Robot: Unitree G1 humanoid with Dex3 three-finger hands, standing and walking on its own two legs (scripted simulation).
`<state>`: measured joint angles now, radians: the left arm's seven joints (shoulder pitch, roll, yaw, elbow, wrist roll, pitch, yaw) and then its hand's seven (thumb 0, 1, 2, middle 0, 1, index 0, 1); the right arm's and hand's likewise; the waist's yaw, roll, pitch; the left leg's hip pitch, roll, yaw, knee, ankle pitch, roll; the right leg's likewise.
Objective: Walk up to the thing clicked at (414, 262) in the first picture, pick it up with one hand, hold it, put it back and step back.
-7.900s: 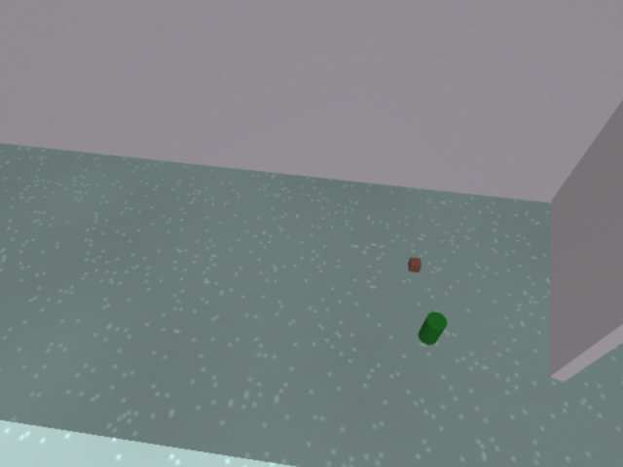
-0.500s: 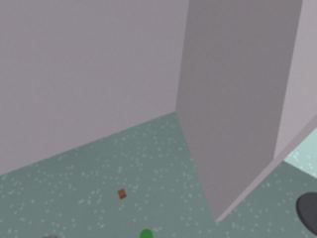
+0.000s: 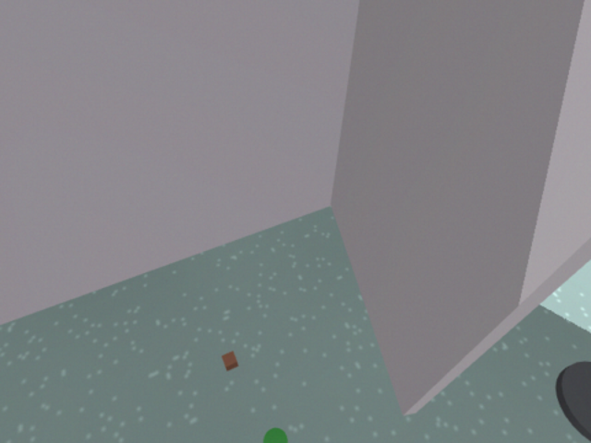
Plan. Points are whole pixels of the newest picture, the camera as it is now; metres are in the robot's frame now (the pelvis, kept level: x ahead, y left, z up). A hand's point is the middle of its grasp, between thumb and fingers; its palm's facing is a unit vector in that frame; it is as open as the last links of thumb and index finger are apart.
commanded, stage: stand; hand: left
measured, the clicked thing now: (230, 361) +0.48 +0.21 -0.76
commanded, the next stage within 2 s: walk up in 1.26 s
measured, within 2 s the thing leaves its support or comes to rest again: neither
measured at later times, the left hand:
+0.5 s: hand out of the picture +0.08 +0.25 -0.16, palm faces -0.02 -0.94 -0.34, open 7.4 cm
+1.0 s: hand out of the picture +0.07 +0.25 -0.16, palm faces -0.01 -0.94 -0.35, open 7.4 cm
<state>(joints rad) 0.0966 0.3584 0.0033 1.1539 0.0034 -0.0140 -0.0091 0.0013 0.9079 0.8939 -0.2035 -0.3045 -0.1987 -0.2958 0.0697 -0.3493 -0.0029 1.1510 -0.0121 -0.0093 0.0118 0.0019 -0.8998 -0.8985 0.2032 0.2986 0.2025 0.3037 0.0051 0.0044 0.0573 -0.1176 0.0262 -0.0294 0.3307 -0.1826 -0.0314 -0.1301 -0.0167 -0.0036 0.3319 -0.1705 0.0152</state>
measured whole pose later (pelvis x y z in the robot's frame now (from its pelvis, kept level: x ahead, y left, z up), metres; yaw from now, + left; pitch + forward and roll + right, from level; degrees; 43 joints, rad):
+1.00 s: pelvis +0.01 +0.00 +0.00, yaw +0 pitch -2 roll +0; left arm 0.11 0.35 0.00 1.14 0.01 -0.01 -0.01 0.00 0.91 0.89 -0.20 -0.30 -0.20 -0.30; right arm 0.10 -0.36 0.00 1.14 -0.01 0.00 0.01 0.00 -0.90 -0.90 0.20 0.30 0.20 0.30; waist 0.00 0.01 0.05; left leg -0.10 0.03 -0.03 0.32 -0.19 -0.04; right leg -0.12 -0.01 -0.01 0.33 -0.18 0.01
